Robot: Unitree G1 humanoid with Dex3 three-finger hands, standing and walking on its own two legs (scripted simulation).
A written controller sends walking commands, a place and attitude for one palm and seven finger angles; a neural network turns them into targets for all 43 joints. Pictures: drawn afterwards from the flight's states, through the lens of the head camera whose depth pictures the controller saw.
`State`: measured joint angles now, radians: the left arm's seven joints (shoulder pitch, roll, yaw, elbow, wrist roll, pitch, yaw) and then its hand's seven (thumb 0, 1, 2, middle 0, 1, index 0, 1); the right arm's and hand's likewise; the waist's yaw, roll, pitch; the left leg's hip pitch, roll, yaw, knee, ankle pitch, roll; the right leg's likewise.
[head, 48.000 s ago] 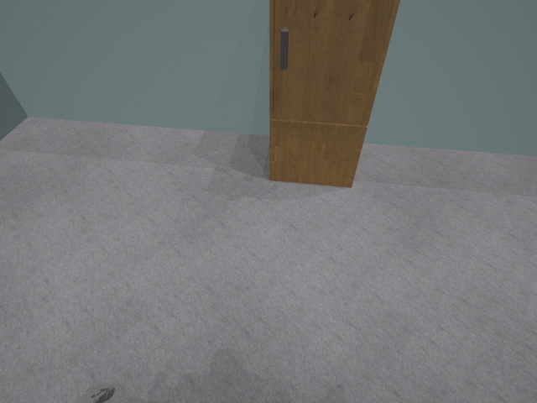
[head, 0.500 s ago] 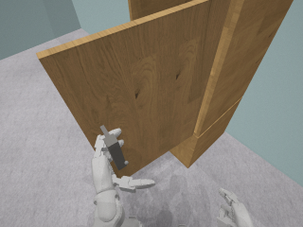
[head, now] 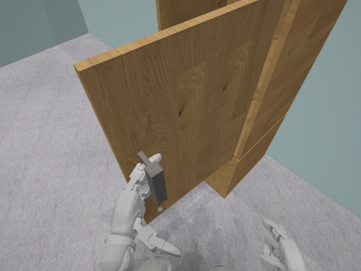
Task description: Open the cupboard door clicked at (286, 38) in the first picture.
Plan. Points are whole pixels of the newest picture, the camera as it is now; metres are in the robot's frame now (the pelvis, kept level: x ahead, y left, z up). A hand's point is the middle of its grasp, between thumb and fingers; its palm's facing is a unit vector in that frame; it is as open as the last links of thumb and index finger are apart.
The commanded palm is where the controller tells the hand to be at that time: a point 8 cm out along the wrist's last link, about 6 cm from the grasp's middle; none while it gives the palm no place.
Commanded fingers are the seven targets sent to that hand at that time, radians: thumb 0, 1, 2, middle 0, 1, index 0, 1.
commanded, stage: slide the hand sideways off the handle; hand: left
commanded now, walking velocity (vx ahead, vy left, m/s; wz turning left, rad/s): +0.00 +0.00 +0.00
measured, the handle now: (151, 178) +0.31 +0.08 +0.05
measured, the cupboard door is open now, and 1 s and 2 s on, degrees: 84 84 84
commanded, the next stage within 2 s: draw the hand back to the body in 0.88 s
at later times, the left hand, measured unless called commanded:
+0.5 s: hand (142, 225) +0.21 +0.09 +0.05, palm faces -0.06 -1.00 +0.01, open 15.8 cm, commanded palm +0.18 +0.16 +0.05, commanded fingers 0.00 -0.50 0.30 -0.15 -0.30 -0.15 -0.30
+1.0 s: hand (115, 246) +0.17 +0.13 +0.05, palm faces -0.04 -1.00 -0.02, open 16.3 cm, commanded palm +0.15 +0.20 +0.06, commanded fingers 0.00 -0.50 0.30 -0.15 -0.30 -0.15 -0.30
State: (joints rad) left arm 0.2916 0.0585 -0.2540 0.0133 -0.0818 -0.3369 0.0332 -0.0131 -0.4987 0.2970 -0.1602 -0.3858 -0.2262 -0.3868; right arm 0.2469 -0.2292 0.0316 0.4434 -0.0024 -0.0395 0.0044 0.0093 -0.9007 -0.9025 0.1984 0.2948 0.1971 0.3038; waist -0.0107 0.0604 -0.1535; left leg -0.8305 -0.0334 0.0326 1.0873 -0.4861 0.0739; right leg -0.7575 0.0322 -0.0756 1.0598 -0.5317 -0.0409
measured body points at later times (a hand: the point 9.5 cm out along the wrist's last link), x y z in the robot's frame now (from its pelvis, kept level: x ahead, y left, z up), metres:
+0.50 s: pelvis +0.01 +0.00 -0.01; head +0.07 +0.00 +0.44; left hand +0.21 +0.14 +0.05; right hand +0.20 -0.21 -0.09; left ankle +0.03 +0.07 -0.66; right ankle +0.00 -0.10 -0.66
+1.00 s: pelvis -0.01 -0.03 -0.02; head +0.05 -0.03 +0.42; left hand +0.17 +0.18 +0.05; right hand +0.20 -0.26 -0.09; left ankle +0.03 +0.07 -0.66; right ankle +0.00 -0.10 -0.66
